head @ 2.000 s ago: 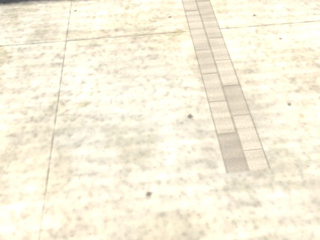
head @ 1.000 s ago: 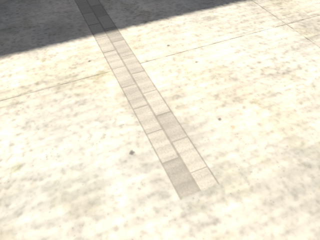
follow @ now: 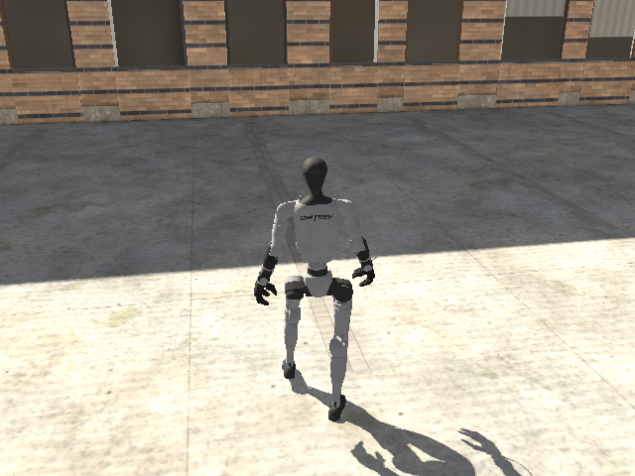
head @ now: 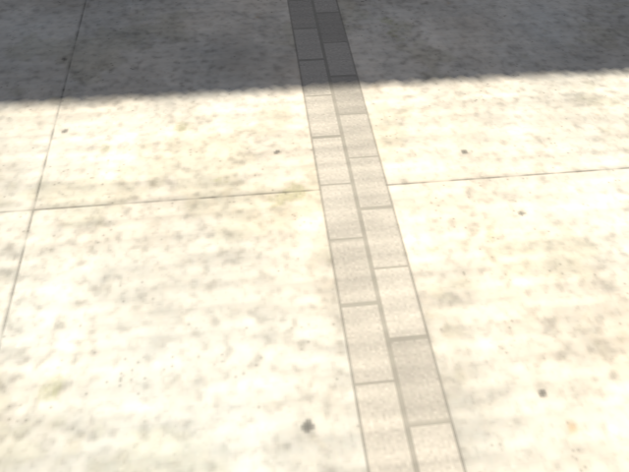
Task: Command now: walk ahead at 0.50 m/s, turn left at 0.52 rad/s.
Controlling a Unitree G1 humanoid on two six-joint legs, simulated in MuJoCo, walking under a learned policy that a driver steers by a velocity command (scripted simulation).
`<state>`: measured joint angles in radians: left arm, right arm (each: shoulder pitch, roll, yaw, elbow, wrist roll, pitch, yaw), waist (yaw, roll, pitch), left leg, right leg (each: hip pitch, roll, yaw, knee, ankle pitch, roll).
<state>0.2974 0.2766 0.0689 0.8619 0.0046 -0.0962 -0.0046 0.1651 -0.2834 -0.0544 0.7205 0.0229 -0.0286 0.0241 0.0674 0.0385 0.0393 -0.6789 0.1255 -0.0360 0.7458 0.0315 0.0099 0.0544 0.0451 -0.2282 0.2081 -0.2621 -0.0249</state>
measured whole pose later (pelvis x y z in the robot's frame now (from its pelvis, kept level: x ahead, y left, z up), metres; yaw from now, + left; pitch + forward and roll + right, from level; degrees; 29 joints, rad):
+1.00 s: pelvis +0.42 +0.07 -0.01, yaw +18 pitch -1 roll -1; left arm 0.13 0.23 0.01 0.85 0.01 -0.02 -0.01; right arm 0.27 -0.24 -0.04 0.79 -0.02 0.02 -0.03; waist 0.01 -0.01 0.03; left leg -0.24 0.03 -0.06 0.56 -0.31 -0.04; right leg -0.32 0.02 -0.02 0.51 -0.17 -0.02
